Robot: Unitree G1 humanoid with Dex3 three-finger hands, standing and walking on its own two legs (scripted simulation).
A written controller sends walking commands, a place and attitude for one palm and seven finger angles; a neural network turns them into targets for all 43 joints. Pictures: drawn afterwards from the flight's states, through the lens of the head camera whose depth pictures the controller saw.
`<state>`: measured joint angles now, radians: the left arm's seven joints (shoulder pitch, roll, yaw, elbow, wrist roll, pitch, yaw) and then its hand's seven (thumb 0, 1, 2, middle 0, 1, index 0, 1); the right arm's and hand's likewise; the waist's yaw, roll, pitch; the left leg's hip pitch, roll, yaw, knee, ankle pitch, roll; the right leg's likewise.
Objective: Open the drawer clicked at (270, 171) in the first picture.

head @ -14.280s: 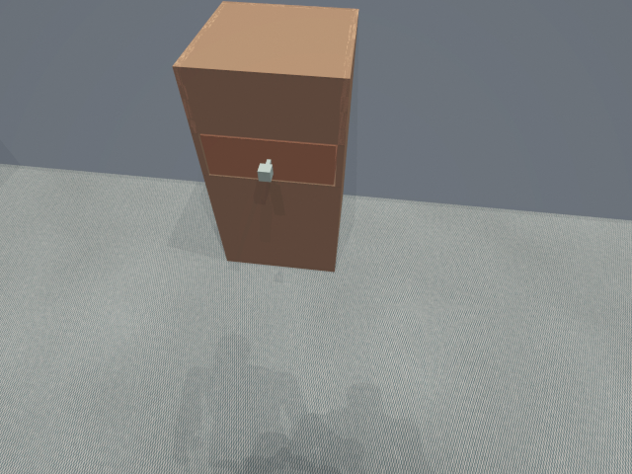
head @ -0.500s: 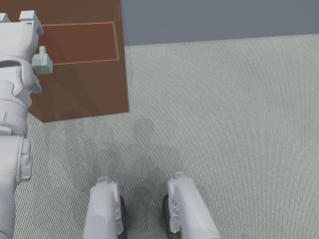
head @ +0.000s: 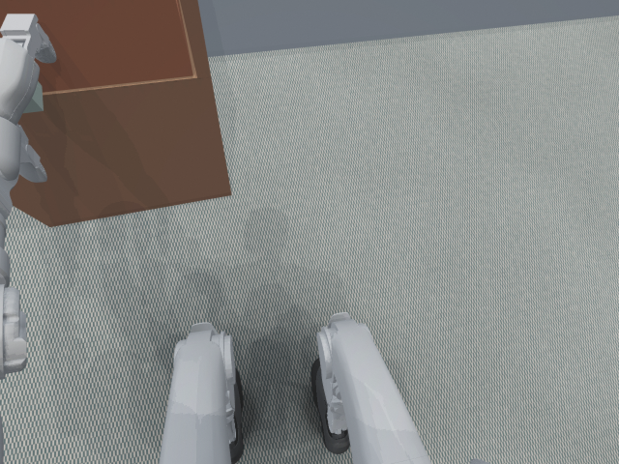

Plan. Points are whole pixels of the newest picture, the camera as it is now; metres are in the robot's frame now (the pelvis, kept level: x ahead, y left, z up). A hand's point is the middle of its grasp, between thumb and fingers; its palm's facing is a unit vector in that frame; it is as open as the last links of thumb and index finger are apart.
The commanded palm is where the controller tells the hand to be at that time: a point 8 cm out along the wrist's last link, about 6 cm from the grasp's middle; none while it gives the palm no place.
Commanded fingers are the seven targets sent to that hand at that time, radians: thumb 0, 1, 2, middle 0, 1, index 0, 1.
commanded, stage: lower the fingers behind the handle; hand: left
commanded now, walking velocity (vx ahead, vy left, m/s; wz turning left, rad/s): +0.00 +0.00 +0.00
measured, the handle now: (16, 77) +0.58 +0.31 +0.00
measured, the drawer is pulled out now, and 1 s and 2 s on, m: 0.00 0.00 0.00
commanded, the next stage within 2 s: lift the fingers back up to retry in 0.44 s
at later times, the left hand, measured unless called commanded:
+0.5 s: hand (18, 102) +0.54 +0.30 +0.01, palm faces -0.05 +0.02 -1.00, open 13.8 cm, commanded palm +0.54 +0.29 +0.03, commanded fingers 0.00 -0.50 0.30 -0.30 -1.20 -0.30 -1.20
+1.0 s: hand out of the picture +0.54 +0.32 +0.06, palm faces -0.06 -0.02 -1.00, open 13.6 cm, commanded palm +0.53 +0.29 +0.10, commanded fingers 0.00 -0.50 0.30 -0.30 -1.20 -0.30 -1.20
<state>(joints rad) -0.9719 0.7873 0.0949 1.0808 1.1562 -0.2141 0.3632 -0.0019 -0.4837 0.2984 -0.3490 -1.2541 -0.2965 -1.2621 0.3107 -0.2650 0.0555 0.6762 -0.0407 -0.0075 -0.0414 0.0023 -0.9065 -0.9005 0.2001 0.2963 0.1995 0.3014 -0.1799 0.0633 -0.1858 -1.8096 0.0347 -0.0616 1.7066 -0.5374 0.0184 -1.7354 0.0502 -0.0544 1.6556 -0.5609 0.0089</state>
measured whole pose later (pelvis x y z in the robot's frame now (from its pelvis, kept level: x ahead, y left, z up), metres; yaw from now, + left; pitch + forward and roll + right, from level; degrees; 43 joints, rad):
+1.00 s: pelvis +0.05 +0.01 +0.08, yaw +1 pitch +34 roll -5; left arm -0.80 0.68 0.12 1.01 1.10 -0.13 0.36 0.00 -0.48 0.30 -0.32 -1.21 -0.36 -1.21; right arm 0.27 -0.24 0.02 0.71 -0.03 0.06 0.00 0.00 -0.91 -0.90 0.20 0.30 0.20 0.30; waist -0.13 0.07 -0.19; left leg -1.49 0.04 -0.05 1.45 -0.55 0.02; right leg -1.42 0.06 -0.03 1.38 -0.55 0.01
